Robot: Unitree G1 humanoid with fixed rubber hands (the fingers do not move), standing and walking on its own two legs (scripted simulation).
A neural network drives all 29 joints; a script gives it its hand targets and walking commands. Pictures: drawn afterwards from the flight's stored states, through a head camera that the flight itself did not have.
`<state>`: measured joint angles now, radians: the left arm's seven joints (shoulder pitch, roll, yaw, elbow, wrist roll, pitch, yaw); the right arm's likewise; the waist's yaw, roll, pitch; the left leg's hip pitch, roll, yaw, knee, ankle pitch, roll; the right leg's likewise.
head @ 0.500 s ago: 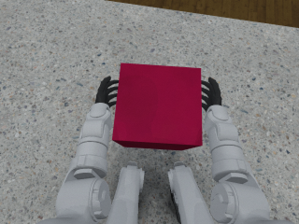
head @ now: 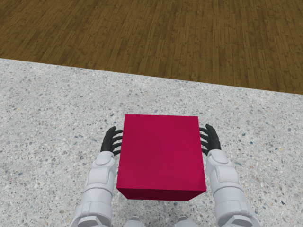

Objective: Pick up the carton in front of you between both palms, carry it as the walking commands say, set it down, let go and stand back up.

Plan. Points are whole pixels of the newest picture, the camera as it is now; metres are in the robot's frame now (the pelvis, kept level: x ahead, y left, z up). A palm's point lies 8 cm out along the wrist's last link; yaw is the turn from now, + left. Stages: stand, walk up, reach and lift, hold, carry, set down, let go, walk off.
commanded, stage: reach and lift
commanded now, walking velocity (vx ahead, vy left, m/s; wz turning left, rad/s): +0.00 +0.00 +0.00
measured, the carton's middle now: (159, 161) +0.33 +0.00 -0.10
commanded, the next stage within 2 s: hold in 1.36 s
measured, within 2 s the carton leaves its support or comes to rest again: neither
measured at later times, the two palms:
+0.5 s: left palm (97, 147) +0.30 +0.15 +0.08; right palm (229, 141) +0.30 -0.15 +0.08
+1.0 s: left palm (96, 142) +0.30 +0.15 +0.09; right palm (230, 137) +0.31 -0.15 +0.10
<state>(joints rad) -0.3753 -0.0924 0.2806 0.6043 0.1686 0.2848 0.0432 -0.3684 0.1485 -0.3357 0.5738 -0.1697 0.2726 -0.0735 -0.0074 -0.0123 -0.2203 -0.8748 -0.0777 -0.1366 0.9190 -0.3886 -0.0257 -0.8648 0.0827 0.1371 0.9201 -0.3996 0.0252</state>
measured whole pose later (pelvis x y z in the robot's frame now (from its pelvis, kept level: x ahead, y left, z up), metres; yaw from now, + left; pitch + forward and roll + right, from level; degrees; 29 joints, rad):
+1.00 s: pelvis +0.01 +0.00 +0.06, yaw +0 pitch -3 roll +0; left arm -0.28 -0.16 0.26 0.34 0.29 0.65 0.00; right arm -0.30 0.16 -0.28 0.35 -0.30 0.63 0.00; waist 0.00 -0.01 -0.02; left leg -0.13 -0.04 -0.14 0.39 -0.20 -0.01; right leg -0.13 0.04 0.15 0.40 -0.21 0.01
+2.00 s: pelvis +0.03 -0.01 +0.05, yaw -1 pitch +0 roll +0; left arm -0.24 -0.14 0.18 0.10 0.21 0.83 0.02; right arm -0.26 0.15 -0.20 0.11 -0.23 0.82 -0.02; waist 0.01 0.02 -0.13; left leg -0.24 0.03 -0.05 0.53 -0.31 -0.02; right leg -0.24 0.00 0.01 0.53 -0.33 0.01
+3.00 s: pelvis +0.58 +0.00 +0.06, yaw -4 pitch +5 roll +0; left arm -0.11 -0.13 0.09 -0.32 0.12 1.18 0.08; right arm -0.13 0.13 -0.10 -0.30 -0.11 1.15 -0.09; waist -0.04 0.00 -0.04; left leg -0.32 0.02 0.26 0.41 -0.18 0.09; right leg -0.45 -0.07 -0.07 1.12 -0.33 -0.02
